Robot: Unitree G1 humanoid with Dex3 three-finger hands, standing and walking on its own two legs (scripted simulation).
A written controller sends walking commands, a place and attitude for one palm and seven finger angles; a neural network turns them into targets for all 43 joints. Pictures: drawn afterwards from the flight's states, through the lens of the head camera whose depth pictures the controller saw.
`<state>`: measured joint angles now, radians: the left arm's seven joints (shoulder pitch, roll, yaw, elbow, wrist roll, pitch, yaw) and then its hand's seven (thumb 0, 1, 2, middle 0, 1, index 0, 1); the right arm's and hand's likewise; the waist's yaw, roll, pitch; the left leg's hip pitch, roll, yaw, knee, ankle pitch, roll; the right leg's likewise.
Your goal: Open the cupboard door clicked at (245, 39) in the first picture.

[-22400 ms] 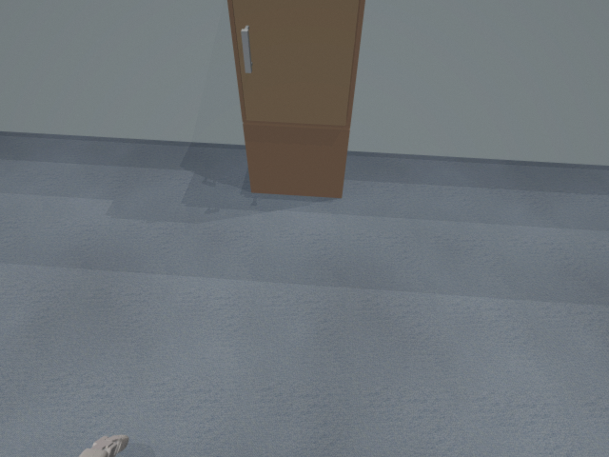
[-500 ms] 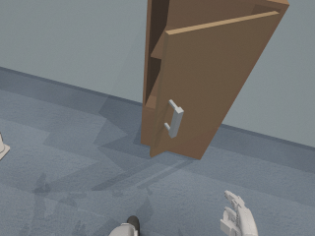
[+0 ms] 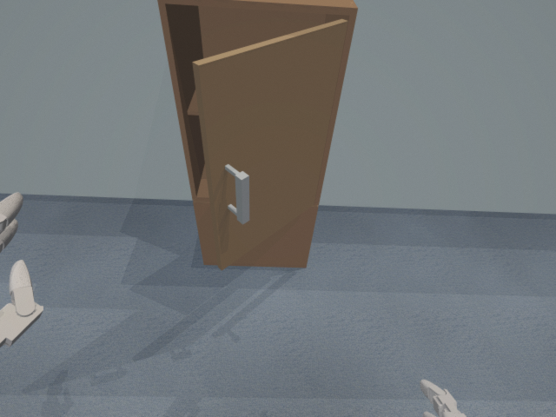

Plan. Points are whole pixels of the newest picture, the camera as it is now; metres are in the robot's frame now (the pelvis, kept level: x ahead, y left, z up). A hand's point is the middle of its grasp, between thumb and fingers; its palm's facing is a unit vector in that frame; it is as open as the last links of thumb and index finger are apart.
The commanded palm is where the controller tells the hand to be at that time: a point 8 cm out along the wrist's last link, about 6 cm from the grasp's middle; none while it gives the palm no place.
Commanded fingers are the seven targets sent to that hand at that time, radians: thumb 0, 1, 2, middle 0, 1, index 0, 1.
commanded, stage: stop stepping back and stand still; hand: left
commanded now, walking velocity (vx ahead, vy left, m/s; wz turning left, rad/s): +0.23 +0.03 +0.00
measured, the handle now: (236, 194) +0.60 +0.08 -0.05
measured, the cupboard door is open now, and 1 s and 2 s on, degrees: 45 45 45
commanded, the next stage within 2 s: let the arm hang, fingers relaxed in 0.42 s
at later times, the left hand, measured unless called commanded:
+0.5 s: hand (35, 326) +0.17 +0.23 +0.18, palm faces +0.42 -0.76 -0.49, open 7.4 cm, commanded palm none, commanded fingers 0.00 0.90 0.90 -0.20 -0.30 -0.20 -0.30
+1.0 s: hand out of the picture -0.06 +0.19 -0.17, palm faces +0.07 -0.98 -0.20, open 7.1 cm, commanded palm none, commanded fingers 0.00 0.90 0.90 -0.20 -0.30 -0.20 -0.30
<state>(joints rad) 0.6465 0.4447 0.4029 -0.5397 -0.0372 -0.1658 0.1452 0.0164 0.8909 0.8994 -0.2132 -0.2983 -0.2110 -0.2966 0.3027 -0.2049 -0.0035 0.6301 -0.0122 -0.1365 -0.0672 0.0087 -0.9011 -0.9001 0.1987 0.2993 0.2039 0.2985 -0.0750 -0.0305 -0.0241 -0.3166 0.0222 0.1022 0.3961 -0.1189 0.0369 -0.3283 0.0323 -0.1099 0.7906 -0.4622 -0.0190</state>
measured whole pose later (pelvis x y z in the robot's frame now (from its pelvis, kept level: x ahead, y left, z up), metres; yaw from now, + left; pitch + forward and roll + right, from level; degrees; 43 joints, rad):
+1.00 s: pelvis -0.04 +0.01 +0.00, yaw +3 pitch -1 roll +0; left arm 0.32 0.19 0.00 1.05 0.00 0.02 0.02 -0.01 0.97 0.90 -0.21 -0.30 -0.21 -0.29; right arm 0.27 -0.19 0.02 1.05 -0.02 0.03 -0.03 0.00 -0.93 -0.90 0.20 0.30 0.20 0.30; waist 0.01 0.00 0.07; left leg -0.21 -0.03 0.03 0.44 -0.21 0.05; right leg -0.17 0.03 -0.14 0.41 -0.23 -0.07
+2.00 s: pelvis -0.02 +0.00 +0.00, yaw +1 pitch -1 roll +1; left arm 0.29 0.14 0.00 1.17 0.00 -0.02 0.03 0.00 0.91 0.90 -0.20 -0.30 -0.20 -0.29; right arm 0.27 -0.15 0.01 1.16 -0.02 0.00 -0.04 0.00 -0.91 -0.90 0.20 0.30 0.20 0.30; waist -0.01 0.02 0.04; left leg -0.15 -0.03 0.06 0.37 -0.20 0.04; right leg -0.13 0.04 -0.10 0.38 -0.23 -0.08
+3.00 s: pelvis -0.02 +0.02 +0.00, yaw -15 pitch +1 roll -1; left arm 0.15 0.25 0.10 0.95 0.02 0.07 -0.03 0.01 0.91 0.90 -0.20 -0.30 -0.20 -0.29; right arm 0.22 -0.19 -0.03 0.96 -0.04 0.01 -0.06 0.00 -0.90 -0.90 0.20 0.30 0.20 0.30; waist 0.01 0.01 0.10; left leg -0.22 0.09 0.10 0.48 -0.28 -0.03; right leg -0.46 0.03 0.00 0.99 -0.47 0.02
